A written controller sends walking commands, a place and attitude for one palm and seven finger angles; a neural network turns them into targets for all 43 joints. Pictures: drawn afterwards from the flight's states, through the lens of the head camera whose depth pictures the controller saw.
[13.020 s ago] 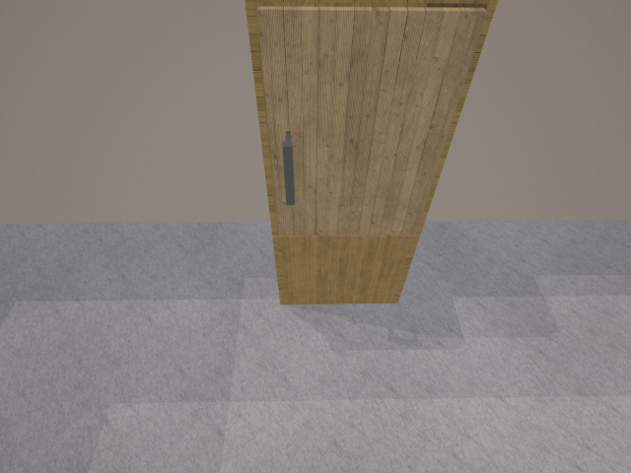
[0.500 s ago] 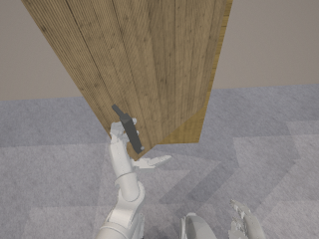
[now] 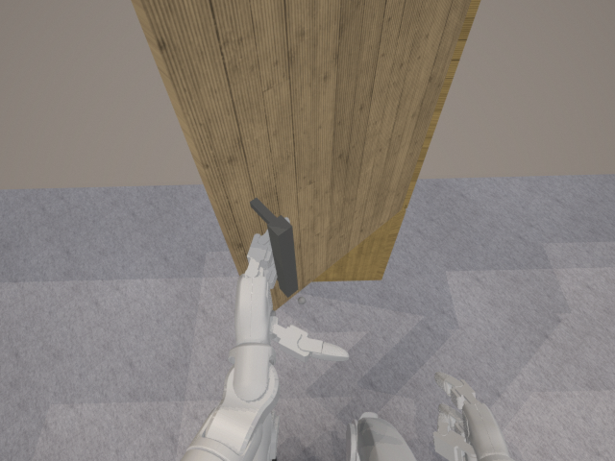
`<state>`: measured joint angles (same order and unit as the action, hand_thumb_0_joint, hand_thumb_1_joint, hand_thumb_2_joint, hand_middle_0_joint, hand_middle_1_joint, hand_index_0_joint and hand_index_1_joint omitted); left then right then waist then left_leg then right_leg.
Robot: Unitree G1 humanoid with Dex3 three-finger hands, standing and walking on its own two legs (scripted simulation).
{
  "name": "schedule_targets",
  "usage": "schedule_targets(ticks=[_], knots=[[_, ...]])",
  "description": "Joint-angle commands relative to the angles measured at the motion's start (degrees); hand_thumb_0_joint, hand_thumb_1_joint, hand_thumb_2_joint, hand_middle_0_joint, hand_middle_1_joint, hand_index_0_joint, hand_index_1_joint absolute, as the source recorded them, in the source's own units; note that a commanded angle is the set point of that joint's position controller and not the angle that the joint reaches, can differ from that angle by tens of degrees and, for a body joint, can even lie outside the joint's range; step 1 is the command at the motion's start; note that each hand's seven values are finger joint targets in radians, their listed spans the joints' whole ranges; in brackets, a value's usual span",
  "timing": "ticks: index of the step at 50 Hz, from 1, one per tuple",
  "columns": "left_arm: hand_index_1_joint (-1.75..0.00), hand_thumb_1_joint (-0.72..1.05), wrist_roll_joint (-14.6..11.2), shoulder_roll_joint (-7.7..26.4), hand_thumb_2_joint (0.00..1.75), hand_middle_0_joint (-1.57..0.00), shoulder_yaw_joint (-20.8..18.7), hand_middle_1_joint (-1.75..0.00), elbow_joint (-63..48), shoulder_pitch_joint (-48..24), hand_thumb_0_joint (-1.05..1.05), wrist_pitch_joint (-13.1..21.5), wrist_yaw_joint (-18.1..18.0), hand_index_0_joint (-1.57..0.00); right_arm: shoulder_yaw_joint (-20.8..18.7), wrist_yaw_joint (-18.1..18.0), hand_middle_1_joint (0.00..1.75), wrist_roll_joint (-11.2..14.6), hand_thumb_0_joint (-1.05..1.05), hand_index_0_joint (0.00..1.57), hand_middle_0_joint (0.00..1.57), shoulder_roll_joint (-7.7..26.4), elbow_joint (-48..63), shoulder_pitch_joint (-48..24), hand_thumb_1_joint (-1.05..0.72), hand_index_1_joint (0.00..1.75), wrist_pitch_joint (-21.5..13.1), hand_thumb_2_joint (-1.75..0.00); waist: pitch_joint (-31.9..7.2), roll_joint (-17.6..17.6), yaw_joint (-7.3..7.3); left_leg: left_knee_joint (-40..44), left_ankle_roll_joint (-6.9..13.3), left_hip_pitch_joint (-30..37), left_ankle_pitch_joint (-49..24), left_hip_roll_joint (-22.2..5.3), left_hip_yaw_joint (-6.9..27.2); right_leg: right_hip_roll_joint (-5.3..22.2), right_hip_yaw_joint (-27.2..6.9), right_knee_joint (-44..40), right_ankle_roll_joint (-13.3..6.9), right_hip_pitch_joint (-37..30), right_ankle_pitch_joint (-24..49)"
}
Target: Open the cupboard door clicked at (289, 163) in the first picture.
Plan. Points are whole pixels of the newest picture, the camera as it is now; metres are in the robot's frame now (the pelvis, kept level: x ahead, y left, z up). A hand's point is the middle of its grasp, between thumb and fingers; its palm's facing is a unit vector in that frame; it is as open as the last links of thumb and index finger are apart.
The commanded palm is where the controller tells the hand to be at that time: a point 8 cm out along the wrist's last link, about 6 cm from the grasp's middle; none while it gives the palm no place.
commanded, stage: slide the hand sideways off the handle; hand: left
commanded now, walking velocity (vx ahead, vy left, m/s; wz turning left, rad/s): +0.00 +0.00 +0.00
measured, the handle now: (275, 251) +0.38 +0.05 +0.03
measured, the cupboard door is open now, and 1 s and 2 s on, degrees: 40 43 43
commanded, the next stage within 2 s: draw the hand back to the body in 1.08 s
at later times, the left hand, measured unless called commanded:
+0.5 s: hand (292, 331) +0.27 +0.03 +0.03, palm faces -0.04 -1.00 +0.01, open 16.3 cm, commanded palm +0.24 +0.08 +0.02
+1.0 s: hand (251, 364) +0.24 +0.07 +0.03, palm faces +0.01 -1.00 +0.01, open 16.3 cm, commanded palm +0.20 +0.13 +0.02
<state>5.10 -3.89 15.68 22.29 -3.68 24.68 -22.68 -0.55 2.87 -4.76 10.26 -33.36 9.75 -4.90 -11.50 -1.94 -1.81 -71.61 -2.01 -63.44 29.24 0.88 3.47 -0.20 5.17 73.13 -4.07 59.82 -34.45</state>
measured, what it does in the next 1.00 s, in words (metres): stands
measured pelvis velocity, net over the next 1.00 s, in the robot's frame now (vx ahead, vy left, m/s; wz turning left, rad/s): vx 0.01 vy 0.01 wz -0.02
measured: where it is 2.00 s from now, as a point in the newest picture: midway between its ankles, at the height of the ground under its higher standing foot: outside the picture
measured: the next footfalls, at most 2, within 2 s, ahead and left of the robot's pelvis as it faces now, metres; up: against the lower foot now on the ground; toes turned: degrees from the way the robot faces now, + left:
none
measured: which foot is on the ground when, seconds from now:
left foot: down 0.00-1.00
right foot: down 0.00-1.00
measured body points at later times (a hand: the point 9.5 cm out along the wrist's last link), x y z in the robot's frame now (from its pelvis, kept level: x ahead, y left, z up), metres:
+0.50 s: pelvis -0.01 +0.03 +0.00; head +0.07 +0.02 +0.44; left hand +0.27 +0.08 +0.03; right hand +0.15 -0.19 -0.11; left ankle +0.04 +0.14 -0.62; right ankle +0.00 -0.08 -0.62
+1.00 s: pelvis +0.01 +0.01 -0.01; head +0.09 -0.01 +0.43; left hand +0.23 +0.13 +0.03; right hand +0.20 -0.21 -0.11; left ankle +0.04 +0.14 -0.62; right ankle +0.00 -0.08 -0.62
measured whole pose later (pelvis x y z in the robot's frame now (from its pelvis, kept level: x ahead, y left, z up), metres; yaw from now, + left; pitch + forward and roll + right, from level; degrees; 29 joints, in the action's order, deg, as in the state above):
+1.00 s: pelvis +0.01 +0.01 -0.01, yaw -1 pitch +20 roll +0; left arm 1.7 1.2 14.1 0.5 22.1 28.6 -9.9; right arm 0.4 0.7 -2.2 11.1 -25.1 10.9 -0.6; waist -11.2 -1.5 0.7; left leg -75.6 -1.3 -63.8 32.2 0.4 2.2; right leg -0.6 3.9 76.7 -3.2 60.4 -36.7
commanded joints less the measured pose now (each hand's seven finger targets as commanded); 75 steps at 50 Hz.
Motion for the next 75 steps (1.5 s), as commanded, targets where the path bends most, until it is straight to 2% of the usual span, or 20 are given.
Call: schedule_targets(ticks=[1, 3, 4, 8, 10, 13, 16, 22, 32, 39, 49, 50, 53, 58, 62, 64, 67, 70, 73, 75], knots=[[-0.3, -0.5, -1.98, -7.47, 0.3, -0.15, 7.43, -0.3, -17.48, -11.22, 0.0, 9.71, 10.41, -0.15, -2.4, 0.17, 0.3, 2.27, 0.0, 0.2, 0.2, 6.51, 10.05, 0.47, -0.9, 0.3, -0.95, -0.9, -19.92, 2.3, -2.78, 3.95, 3.48, 16.44, -11.49, 0.45, -1.75, 1.01, -4.44, -10.73, 1.78, -7.86, 20.97], [-0.3, -0.5, -2.89, -7.64, 0.3, -0.15, 6.03, -0.3, -15.82, -11.21, 0.0, 8.11, 7.82, -0.15, -2.33, 0.19, 0.3, 2.58, 0.0, 0.2, 0.2, 6.77, 10.81, 0.42, -0.9, 0.3, -0.07, -0.9, -17.09, 5.09, -2.65, 4.77, 3.33, 15.29, -8.61, 0.31, -1.39, 0.61, -3.97, -11.64, 1.91, -6.19, 15.47], [-0.3, -0.5, -2.26, -7.34, 0.3, -0.15, 5.38, -0.3, -15.33, -9.94, 0.0, 7.18, 6.21, -0.15, -2.32, 0.26, 0.3, 2.6, 0.0, 0.2, 0.2, 6.98, 11.39, 0.36, -0.9, 0.3, 0.37, -0.9, -17.23, 4.55, -1.73, 5.38, 3.18, 15.33, -8.86, 0.21, -1.08, 0.37, -3.36, -10.85, 1.64, -5.7, 14.47], [-0.3, -0.5, 2.24, -6.78, 0.3, -0.15, 4.92, -0.3, -15.18, -8.54, 0.0, 4.96, 0.38, -0.15, -2.48, 0.63, 0.3, 2.29, 0.0, 0.2, 0.2, 7.04, 12.25, 0.54, -0.9, 0.3, 2.42, -0.9, -18.28, 7.08, -1.28, 5.81, 3.13, 15.0, -8.48, 0.14, -1.12, 0.29, -3.14, -10.48, 1.69, -6.31, 13.4], [-0.3, -0.5, 4.3, -6.29, 0.3, -0.15, 5.01, -0.3, -16.43, -8.2, 0.0, 4.92, -0.91, -0.15, -2.53, 0.66, 0.3, 2.16, 0.0, 0.2, 0.2, 6.96, 12.63, 0.15, -0.9, 0.3, 2.95, -0.9, -19.89, 4.89, -0.49, 6.08, 2.89, 16.11, -9.35, -0.03, -0.93, 0.31, -2.82, -9.46, 1.37, -5.95, 13.65], [-0.3, -0.5, 3.03, -6.96, 0.3, -0.15, 4.98, -0.3, -14.71, -6.54, 0.0, 4.23, -0.89, -0.15, -2.16, 0.38, 0.3, 2.35, 0.0, 0.2, 0.2, 6.76, 12.67, -0.24, -0.9, 0.3, 3.53, -0.9, -17.03, 7.6, -0.89, 6.95, 3.03, 15.12, -7.38, -0.03, -1.29, -0.01, -2.94, -11.31, 1.54, -7.06, 12.06], [-0.3, -0.5, 2.28, -6.52, 0.3, -0.15, 4.78, -0.3, -16.27, -2.88, 0.0, 4.35, -0.18, -0.15, -1.97, 0.36, 0.3, 2.49, 0.0, 0.2, 0.2, 6.8, 13.17, -0.58, -0.9, 0.3, 3.72, -0.9, -16.96, 6.08, 0.29, 7.94, 2.7, 15.85, -7.43, -0.16, -1.26, -0.11, -2.69, -11.07, 1.32, -7.46, 11.89], [-0.3, -0.5, 2.33, -5.88, 0.3, -0.15, 5.5, -0.3, -18.42, 0.92, 0.0, 5.27, 0.93, -0.15, -1.44, 0.28, 0.3, 2.59, 0.0, 0.2, 0.2, 6.49, 13.63, -1.19, -0.9, 0.3, 3.56, -0.9, -13.53, 6.17, -0.04, 7.94, 2.79, 14.45, -5.72, -0.02, -1.38, -0.12, -2.79, -11.61, 1.41, -6.77, 10.45], [-0.3, -0.5, 2.19, -1.74, 0.3, -0.15, 4.75, -0.3, -25.77, 10.25, 0.0, 7.05, 4.71, -0.15, -1.49, -0.67, 0.3, 2.73, 0.0, 0.2, 0.2, 6.5, 15.09, -1.44, -0.9, 0.3, 2.93, -0.9, -14.83, 5.0, 0.69, 6.42, 2.91, 14.22, -7.27, 0.47, -1.59, 0.04, -3.66, -10.67, 1.59, -7.36, 13.08], [-0.3, -0.5, 0.04, 0.94, 0.3, -0.15, 3.21, -0.3, -30.22, 15.96, 0.0, 7.02, 8.14, -0.15, -1.12, -1.69, 0.3, 2.97, 0.0, 0.2, 0.2, 6.42, 16.36, -0.8, -0.9, 0.3, 2.42, -0.9, -13.18, 6.17, 0.18, 5.21, 3.16, 12.16, -6.84, 0.72, -1.71, 0.13, -4.36, -10.92, 2.05, -8.15, 13.86], [-0.3, -0.5, -4.25, 6.71, 0.3, -0.15, -3.51, -0.3, -35.15, 27.52, 0.0, 8.35, 14.26, -0.15, -1.34, -2.56, 0.3, 3.06, 0.0, 0.2, 0.2, 6.31, 17.23, -0.28, -0.9, 0.3, 1.32, -0.9, -15.12, 5.48, 1.69, 2.7, 3.1, 9.38, -9.86, 0.85, -2.11, 0.42, -6.29, -9.84, 2.7, -12.31, 21.34], [-0.3, -0.5, -4.66, 5.68, 0.3, -0.15, -2.13, -0.3, -35.9, 27.21, 0.0, 8.54, 15.08, -0.15, -1.31, -2.59, 0.3, 3.07, 0.0, 0.2, 0.2, 6.32, 17.43, -0.55, -0.9, 0.3, 1.09, -0.9, -14.25, 5.26, 0.89, 2.47, 3.15, 9.29, -9.14, 0.86, -2.21, 0.54, -6.12, -9.85, 2.94, -11.21, 20.77], [-0.3, -0.5, -6.06, 6.45, 0.3, -0.15, -2.85, -0.3, -37.53, 27.67, 0.0, 9.38, 17.02, -0.15, -1.43, -2.88, 0.3, 3.16, 0.0, 0.2, 0.2, 6.53, 17.01, -0.22, -0.9, 0.3, 0.36, -0.9, -14.39, 5.85, 0.17, 1.31, 3.23, 8.35, -8.72, 0.73, -1.89, 0.67, -6.58, -9.58, 3.31, -10.66, 21.29], [-0.3, -0.5, -7.1, 6.49, 0.3, -0.15, -2.56, -0.3, -38.49, 29.21, 0.0, 9.54, 18.66, -0.15, -1.52, -3.16, 0.3, 3.14, 0.0, 0.2, 0.2, 6.75, 17.14, 0.01, -0.9, 0.3, -0.65, -0.9, -14.49, 5.6, -0.01, 0.13, 3.28, 7.1, -8.45, 0.74, -1.72, 0.78, -6.9, -8.96, 3.41, -9.84, 20.9], [-0.3, -0.5, -7.52, 12.27, 0.3, -0.15, -8.09, -0.3, -45.98, 32.72, 0.0, 7.92, 18.05, -0.15, -1.76, -3.58, 0.3, 3.51, 0.0, 0.2, 0.2, 6.5, 18.71, 0.85, -0.9, 0.3, 0.1, -0.9, -18.94, 2.75, 2.73, 2.87, 3.3, 11.4, -11.78, 0.73, -2.22, 0.47, -6.92, -9.87, 2.99, -15.12, 23.71], [-0.3, -0.5, -8.43, 13.15, 0.3, -0.15, -9.83, -0.3, -47.34, 34.37, 0.0, 5.65, 17.97, -0.15, -1.8, -4.08, 0.3, 4.06, 0.0, 0.2, 0.2, 6.34, 19.34, 1.09, -0.9, 0.3, 0.84, -0.9, -18.04, 3.8, 2.77, 4.79, 3.46, 12.87, -12.32, 0.68, -2.22, 0.14, -6.43, -11.84, 3.15, -17.4, 24.29], [-0.3, -0.5, -10.19, 12.09, 0.3, -0.15, -9.83, -0.3, -47.23, 35.62, 0.0, 2.83, 19.36, -0.15, -1.45, -4.86, 0.3, 4.84, 0.0, 0.2, 0.2, 6.41, 19.49, 1.55, -0.9, 0.3, 1.4, -0.9, -13.03, 6.17, 1.47, 7.4, 3.43, 13.9, -9.93, 0.55, -2.32, 0.1, -6.19, -15.59, 3.92, -18.53, 22.12], [-0.3, -0.5, -11.08, 12.16, 0.3, -0.15, -8.81, -0.3, -48.96, 34.16, 0.0, 1.35, 21.25, -0.15, -1.18, -5.65, 0.3, 5.17, 0.0, 0.2, 0.2, 7.15, 19.76, 1.83, -0.9, 0.3, 0.8, -0.9, -10.19, 4.33, 0.45, 9.48, 3.66, 16.31, -9.13, 0.37, -1.97, -0.15, -5.35, -17.67, 3.82, -17.96, 19.35], [-0.3, -0.5, -12.09, 13.69, 0.3, -0.15, -10.9, -0.3, -48.2, 36.93, 0.0, 0.19, 22.92, -0.15, -1.11, -6.03, 0.3, 5.33, 0.0, 0.2, 0.2, 7.47, 19.79, 2.23, -0.9, 0.3, 0.48, -0.9, -7.6, 5.36, 0.78, 11.91, 3.56, 17.9, -8.65, 0.34, -1.67, -0.34, -4.84, -19.74, 3.76, -19.26, 17.95], [-0.3, -0.5, -12.42, 14.94, 0.3, -0.15, -12.35, -0.3, -49.65, 38.14, 0.0, -0.23, 23.41, -0.15, -1.13, -6.08, 0.3, 5.53, 0.0, 0.2, 0.2, 7.43, 20.14, 2.05, -0.9, 0.3, 0.31, -0.9, -6.89, 2.54, 1.43, 13.49, 3.55, 20.18, -9.69, 0.33, -1.86, -0.58, -4.07, -20.32, 3.43, -20.0, 18.06]])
